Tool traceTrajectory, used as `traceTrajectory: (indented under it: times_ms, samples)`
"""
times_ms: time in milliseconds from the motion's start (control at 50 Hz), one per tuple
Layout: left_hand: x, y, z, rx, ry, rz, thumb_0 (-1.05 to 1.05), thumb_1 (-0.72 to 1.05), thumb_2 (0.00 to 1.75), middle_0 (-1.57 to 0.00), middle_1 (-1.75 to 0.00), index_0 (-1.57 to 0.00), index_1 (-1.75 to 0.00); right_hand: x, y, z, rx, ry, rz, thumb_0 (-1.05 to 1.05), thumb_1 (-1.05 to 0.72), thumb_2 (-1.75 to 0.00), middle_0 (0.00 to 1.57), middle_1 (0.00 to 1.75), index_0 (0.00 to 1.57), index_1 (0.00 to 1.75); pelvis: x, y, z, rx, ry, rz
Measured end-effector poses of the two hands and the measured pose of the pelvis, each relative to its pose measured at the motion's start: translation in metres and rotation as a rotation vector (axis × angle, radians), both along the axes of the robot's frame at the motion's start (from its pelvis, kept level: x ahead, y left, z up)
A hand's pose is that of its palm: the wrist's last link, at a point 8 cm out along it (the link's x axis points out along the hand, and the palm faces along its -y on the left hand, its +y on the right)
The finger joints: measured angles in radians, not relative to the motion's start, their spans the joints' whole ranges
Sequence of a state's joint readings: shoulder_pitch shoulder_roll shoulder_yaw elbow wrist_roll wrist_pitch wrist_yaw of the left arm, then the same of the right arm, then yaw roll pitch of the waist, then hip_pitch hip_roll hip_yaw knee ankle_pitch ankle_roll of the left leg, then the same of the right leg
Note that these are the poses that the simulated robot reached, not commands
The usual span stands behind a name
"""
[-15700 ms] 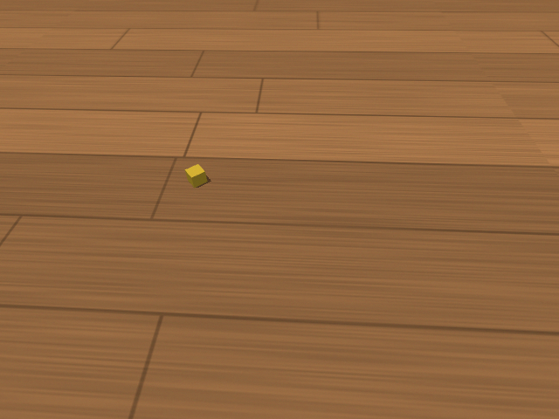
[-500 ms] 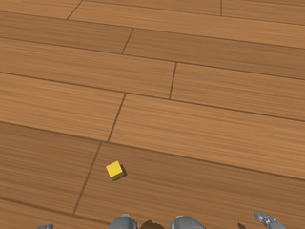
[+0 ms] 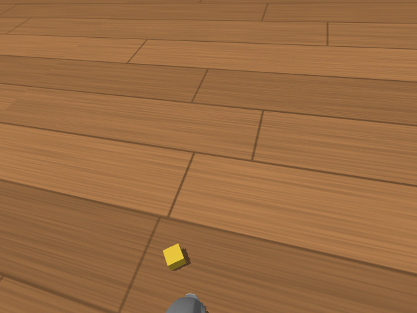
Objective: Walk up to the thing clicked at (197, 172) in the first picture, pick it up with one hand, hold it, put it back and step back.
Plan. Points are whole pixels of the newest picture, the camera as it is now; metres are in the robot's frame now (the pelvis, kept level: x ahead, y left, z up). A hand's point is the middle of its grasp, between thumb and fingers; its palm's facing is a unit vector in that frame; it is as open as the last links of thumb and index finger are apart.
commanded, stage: walk up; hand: left
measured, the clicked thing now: (174, 256) +0.48 +0.27 -0.73
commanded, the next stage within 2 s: stand in 1.38 s
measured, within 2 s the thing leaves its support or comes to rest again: neither
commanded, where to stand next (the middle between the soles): +0.09 +0.04 m, yaw -3 degrees
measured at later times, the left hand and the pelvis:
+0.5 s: hand out of the picture +0.10 +0.29 -0.14, palm faces +0.02 -0.86 -0.50, open 7.4 cm; pelvis +0.05 +0.00 -0.02, yaw +2 degrees
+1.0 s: hand out of the picture +0.12 +0.31 -0.16, palm faces +0.01 -0.93 -0.38, open 7.4 cm; pelvis +0.06 +0.05 -0.01, yaw +3 degrees
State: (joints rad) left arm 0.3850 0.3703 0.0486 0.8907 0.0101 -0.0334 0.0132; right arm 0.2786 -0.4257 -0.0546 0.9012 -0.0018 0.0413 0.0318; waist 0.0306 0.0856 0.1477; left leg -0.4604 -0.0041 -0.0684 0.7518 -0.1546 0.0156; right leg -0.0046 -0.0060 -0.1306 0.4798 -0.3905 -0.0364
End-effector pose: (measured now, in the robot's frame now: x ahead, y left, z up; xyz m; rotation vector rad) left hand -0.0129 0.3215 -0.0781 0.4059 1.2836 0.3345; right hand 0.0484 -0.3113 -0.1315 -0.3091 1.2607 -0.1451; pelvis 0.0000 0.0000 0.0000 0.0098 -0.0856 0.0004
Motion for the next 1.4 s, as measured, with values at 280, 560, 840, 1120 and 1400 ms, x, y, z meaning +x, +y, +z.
traceTrajectory:
  times_ms: [280,560,840,1120,1400]
  samples:
    - [0.108,-0.005,-0.023,-0.096,-0.142,-0.112,0.01,0.9,0.89,-0.2,-0.3,-0.21,-0.3,0.093,0.032,0.02,0.015,-0.207,0.063,0.0,-0.91,-0.9,0.21,0.3,0.21,0.3,0.041,0.009,-0.005,0.003,0.018,0.014]
    - [0.101,0.009,-0.015,0.05,-0.117,-0.057,0.0,0.9,0.89,-0.21,-0.3,-0.21,-0.3,0.103,-0.008,-0.009,-0.042,-0.084,0.05,0.0,-0.91,-0.9,0.2,0.3,0.2,0.3,0.047,0.003,-0.021,-0.005,0.025,0.049]
    - [0.095,0.056,-0.04,-0.032,-0.049,0.003,0.01,0.9,0.89,-0.2,-0.3,-0.21,-0.3,0.066,0.049,0.004,-0.059,-0.019,0.043,0.0,-0.91,-0.9,0.2,0.3,0.21,0.3,0.057,0.043,-0.017,-0.005,0.042,0.061]
    - [0.147,0.022,-0.042,-0.142,-0.121,-0.075,0.01,0.9,0.89,-0.2,-0.3,-0.21,-0.3,0.106,0.06,0.013,-0.04,-0.123,0.037,0.0,-0.91,-0.9,0.21,0.3,0.21,0.3,0.058,0.044,-0.007,-0.009,0.03,0.025]
    - [0.155,0.011,-0.03,-0.142,-0.095,-0.085,0.01,0.9,0.89,-0.2,-0.3,-0.21,-0.3,0.11,0.044,0.025,-0.042,-0.125,-0.002,0.0,-0.91,-0.9,0.2,0.3,0.21,0.3,0.061,0.037,0.006,-0.001,0.033,0.003]
